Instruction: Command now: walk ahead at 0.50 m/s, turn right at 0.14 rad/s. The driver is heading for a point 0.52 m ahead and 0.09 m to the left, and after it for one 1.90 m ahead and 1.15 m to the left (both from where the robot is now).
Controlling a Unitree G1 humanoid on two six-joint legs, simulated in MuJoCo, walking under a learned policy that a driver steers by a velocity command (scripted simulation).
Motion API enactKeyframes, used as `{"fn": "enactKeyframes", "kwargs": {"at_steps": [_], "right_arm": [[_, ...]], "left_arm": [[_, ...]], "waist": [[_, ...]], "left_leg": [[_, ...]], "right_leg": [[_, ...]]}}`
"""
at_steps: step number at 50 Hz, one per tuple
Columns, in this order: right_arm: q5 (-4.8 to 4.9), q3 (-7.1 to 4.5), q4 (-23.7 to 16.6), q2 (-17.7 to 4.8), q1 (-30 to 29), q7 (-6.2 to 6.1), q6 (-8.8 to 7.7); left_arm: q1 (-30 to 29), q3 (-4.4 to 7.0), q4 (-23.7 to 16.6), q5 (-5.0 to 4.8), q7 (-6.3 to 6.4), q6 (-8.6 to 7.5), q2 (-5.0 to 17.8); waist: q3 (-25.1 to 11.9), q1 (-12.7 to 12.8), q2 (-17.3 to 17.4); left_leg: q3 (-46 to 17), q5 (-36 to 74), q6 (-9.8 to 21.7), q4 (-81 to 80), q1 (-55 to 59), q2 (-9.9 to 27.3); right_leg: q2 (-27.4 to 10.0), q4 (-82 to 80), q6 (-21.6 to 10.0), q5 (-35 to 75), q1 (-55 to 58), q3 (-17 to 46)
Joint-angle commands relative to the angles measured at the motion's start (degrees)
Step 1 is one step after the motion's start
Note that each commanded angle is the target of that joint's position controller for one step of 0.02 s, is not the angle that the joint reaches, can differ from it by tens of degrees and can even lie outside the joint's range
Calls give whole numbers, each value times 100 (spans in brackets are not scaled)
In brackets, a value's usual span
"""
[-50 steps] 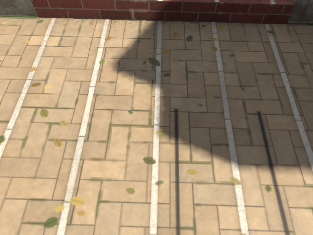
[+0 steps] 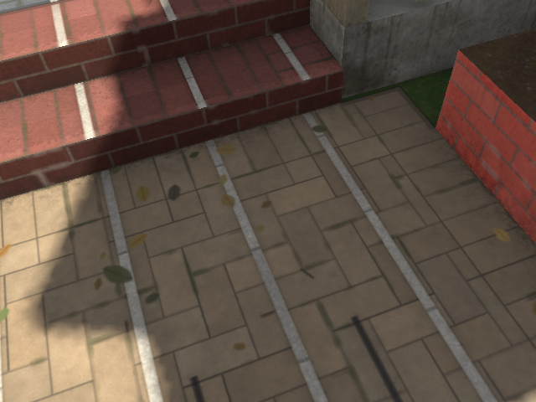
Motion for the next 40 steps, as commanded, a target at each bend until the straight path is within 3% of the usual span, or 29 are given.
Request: {"fn": "enactKeyframes", "kwargs": {"at_steps": [1, 3, 5, 6, 7, 8, 9, 10, 11, 13, 16, 20, 23, 27, 29, 31, 32, 33, 34, 35, 36, 37, 38, 40], "right_arm": [[33, -27, -666, -384, -933, 14, -161], [53, -54, -571, -472, -474, -21, -212], [66, -167, -167, -698, 790, -140, -269], [-17, -237, 88, -852, 1728, -214, -321], [-171, -364, 176, -1393, 2515, -283, -332], [-66, -416, 256, -1457, 2336, -192, -251], [98, -344, 141, -1085, 1671, -127, -212], [123, -249, 67, -723, 1217, -96, -229], [82, -185, 110, -508, 1066, -86, -262], [74, -115, 297, -377, 1167, -117, -351], [127, -158, 515, -570, 1552, -101, -469], [148, -152, 676, -599, 1932, -93, -464], [158, -144, 783, -601, 2245, -102, -464], [106, -143, 882, -672, 2502, -164, -408], [74, -163, 869, -754, 2399, -205, -370], [126, -203, 772, -852, 2127, -229, -351], [227, -189, 679, -782, 2027, -227, -362], [322, -98, 369, -391, 2167, -253, -376], [503, -85, 409, -184, 2936, -358, -256], [272, -238, 566, -697, 2734, -401, -122], [197, -259, 489, -591, 2353, -352, -66], [127, -262, 455, -475, 2193, -299, -11], [48, -284, 411, -447, 2060, -236, 80], [-7, -301, 397, -351, 2204, -167, 257]], "left_arm": [[537, 122, -34, 63, 78, -39, 817], [277, 121, -51, 86, 107, -63, 915], [112, 133, -36, 108, 85, -79, 1015], [-16, 112, -87, 53, 61, -97, 983], [190, 17, -298, -82, 23, -127, 605], [701, 62, -218, -155, 6, -99, 604], [316, 116, -236, 45, 26, -52, 905], [-138, 99, -343, 81, -22, -57, 815], [-309, 76, -393, 71, -63, -39, 666], [-247, 38, -388, 156, -144, 89, 495], [-467, 15, -483, 170, -216, 171, 422], [-1560, -30, -853, 141, -239, 189, 399], [-2221, -99, -1063, 113, -254, 170, 284], [-2698, -116, -1243, 92, -218, 118, 319], [-2503, -98, -1210, 87, -151, 36, 385], [-1563, -6, -911, 120, -50, -82, 627], [-880, 71, -743, 226, 17, -182, 884], [-137, 180, -749, 378, 82, -222, 1420], [-343, 258, -879, 142, 18, -78, 1550], [-580, 183, -1020, 4, -5, 34, 1108], [-1025, 71, -1070, 15, 17, 48, 743], [-1298, 0, -1086, 33, 60, 63, 520], [-1409, -20, -1081, 17, 120, 70, 464], [-1423, 12, -1081, 42, 149, 59, 567]], "waist": [[271, 97, -659], [142, -231, -731], [-487, -780, -725], [-978, -1229, -554], [-1759, -1301, 297], [-2038, -894, 1195], [-1070, -680, 241], [-438, -603, -148], [-33, -459, -276], [66, -243, -1], [46, -206, 79], [256, -422, 52], [268, -623, 98], [270, -736, 111], [150, -616, 201], [-274, -220, 214], [-730, 56, 4], [-1685, 140, -871], [-2790, -101, -1768], [-2354, -142, -793], [-1545, -285, -711], [-930, -429, -742], [-616, -521, -930], [-605, -672, -954]], "left_leg": [[178, -172, 196, -495, -317, -262], [234, -573, 420, -837, 532, -504], [290, -774, 654, -1189, 2040, -827], [-93, -531, 854, -1413, 3442, -414], [-2000, -1007, 1303, -1462, 4958, 1080], [-4317, -790, 1980, -2196, 5456, 1978], [-3795, -1398, 1852, -2409, 4580, 1730], [-2993, -1485, 1724, -2616, 3781, 1505], [-2412, -1243, 1517, -2860, 3180, 1203], [-1678, -649, 1248, -3098, 2638, 788], [-1217, 55, 1290, -3288, 2636, 667], [-793, 423, 1198, -3463, 2883, 460], [-633, 829, 1077, -3366, 3032, 379], [-820, 1716, 1080, -2845, 3564, 508], [-869, 2786, 940, -2264, 3689, 495], [-914, 3238, 684, -1227, 3665, 256], [-776, 2438, 532, -230, 3059, -26], [-480, -495, 374, 1458, 1825, -453], [-235, -3741, 303, 3008, 927, -1063], [-501, -3446, 306, 3292, 768, -740], [-500, -3067, 244, 3222, 622, -567], [-446, -2780, 158, 2984, 625, -384], [-434, -2518, 80, 2790, 721, -271], [-272, -2228, -25, 2923, 1094, -362]], "right_leg": [[-1763, 291, -276, 4119, 482, 648], [-1796, 692, -186, 5262, 400, 502], [-1670, 2012, -84, 6199, 280, 376], [-1492, 3172, -31, 5215, -509, 241], [-896, 5073, 128, 2707, -1915, -95], [-2, 6575, 239, -1372, -3325, -129], [-481, 6790, 164, -989, -3792, 203], [-712, 6533, 178, -595, -3841, 165], [-924, 6152, 184, -403, -3726, 80], [-1124, 5678, 297, -210, -3327, -19], [-1255, 5306, 454, 124, -3551, -258], [-1436, 4185, 656, 940, -4141, -515], [-1332, 3232, 706, 1434, -3936, -677], [-1083, 2476, 708, 1404, -3743, -676], [-884, 2192, 628, 1143, -3272, -629], [-674, 1520, 476, 1345, -2129, -595], [-1079, 1339, 341, 2386, -921, -378], [-2796, 1921, -2, 5088, 754, 949], [-3910, 1995, -828, 6382, 1555, 2071], [-3485, 1759, -751, 5843, 774, 1618], [-3165, 1483, -589, 5171, 32, 1011], [-2867, 1150, -405, 4601, -688, 565], [-2661, 893, -321, 4116, -1171, 242], [-2557, 695, -389, 3951, -1728, -141]]}}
